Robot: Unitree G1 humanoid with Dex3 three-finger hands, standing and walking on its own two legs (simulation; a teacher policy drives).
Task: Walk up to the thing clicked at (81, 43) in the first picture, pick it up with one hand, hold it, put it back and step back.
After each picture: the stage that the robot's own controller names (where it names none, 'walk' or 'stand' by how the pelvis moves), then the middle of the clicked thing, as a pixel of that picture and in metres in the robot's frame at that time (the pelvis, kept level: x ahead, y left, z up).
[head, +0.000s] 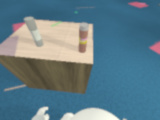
stand; (83, 39) +0.62 +0.08 +0.11
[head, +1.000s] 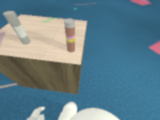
walk; (70, 37) +0.57 +0.19 +0.14
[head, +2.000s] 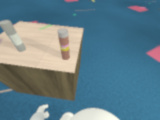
stand; (64, 46) +0.52 +0.21 +0.11
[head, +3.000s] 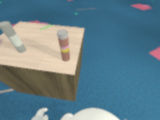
stand; (64, 47) +0.50 +0.21 +0.11
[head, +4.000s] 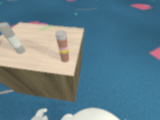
stand; (63, 48) +0.50 +0.22 +0.11
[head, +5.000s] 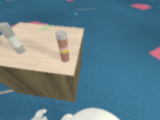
stand; (63, 48) +0.50 +0.22 +0.11
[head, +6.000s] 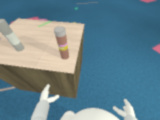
rise first; (62, 45) +0.50 +0.22 +0.12
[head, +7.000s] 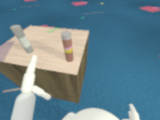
go down; (68, 48) +0.51 +0.22 +0.12
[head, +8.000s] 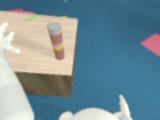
go down; (57, 44) +0.48 +0.20 +0.13
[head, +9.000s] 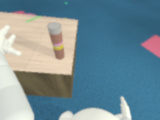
approach; (57, 43) +0.49 +0.20 +0.13
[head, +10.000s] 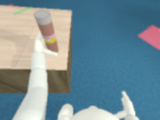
close in; (49, 36) +0.49 +0.22 +0.17
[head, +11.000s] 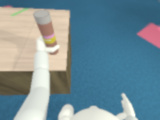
lift; (48, 36) +0.50 +0.22 +0.17
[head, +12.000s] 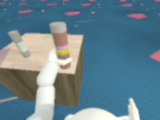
lift; (62, 48) +0.34 +0.16 +0.28
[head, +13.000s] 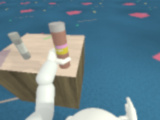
hold; (61, 48) +0.35 +0.17 +0.27
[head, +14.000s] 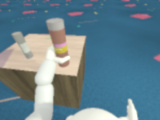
hold; (60, 46) +0.34 +0.17 +0.29
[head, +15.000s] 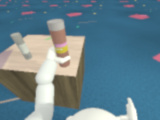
hold; (60, 46) +0.34 +0.17 +0.29
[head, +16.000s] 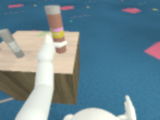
crouch; (57, 32) +0.45 +0.19 +0.30
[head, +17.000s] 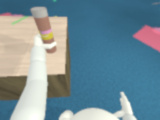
lower; (46, 33) +0.52 +0.22 +0.19
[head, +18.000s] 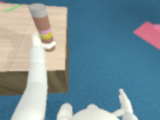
lower; (45, 32) +0.52 +0.23 +0.17
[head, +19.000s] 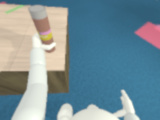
lower; (45, 33) +0.51 +0.23 +0.17
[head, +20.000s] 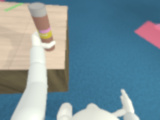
lower; (44, 31) +0.52 +0.23 +0.17
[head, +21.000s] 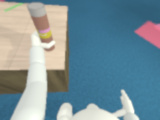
loosen; (44, 31) +0.52 +0.23 +0.17
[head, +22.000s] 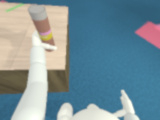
withdraw; (45, 33) +0.51 +0.23 +0.17
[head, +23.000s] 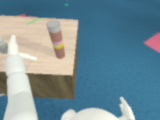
sink last; (57, 42) +0.49 +0.21 +0.15
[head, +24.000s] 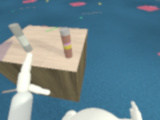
stand; (66, 44) +0.54 +0.23 +0.14
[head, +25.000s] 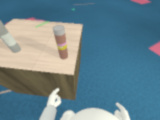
stand; (61, 44) +0.50 +0.22 +0.13
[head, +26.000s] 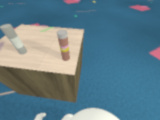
stand; (64, 47) +0.52 +0.22 +0.11
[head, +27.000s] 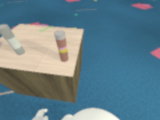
stand; (62, 48) +0.50 +0.23 +0.11
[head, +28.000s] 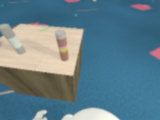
stand; (62, 47) +0.51 +0.23 +0.11
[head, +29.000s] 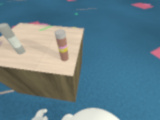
stand; (62, 47) +0.51 +0.23 +0.11
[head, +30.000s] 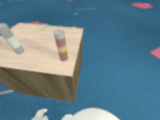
stand; (61, 47) +0.50 +0.23 +0.11
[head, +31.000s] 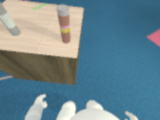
walk; (64, 27) +0.60 +0.21 +0.13
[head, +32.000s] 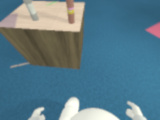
walk; (70, 10) +0.93 +0.27 +0.14
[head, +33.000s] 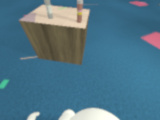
stand; (79, 12) +1.20 +0.19 +0.13
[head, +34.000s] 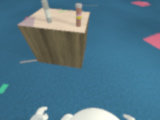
stand; (78, 16) +1.12 +0.20 +0.11
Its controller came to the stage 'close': yes
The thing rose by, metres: 0.20
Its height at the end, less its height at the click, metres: +0.00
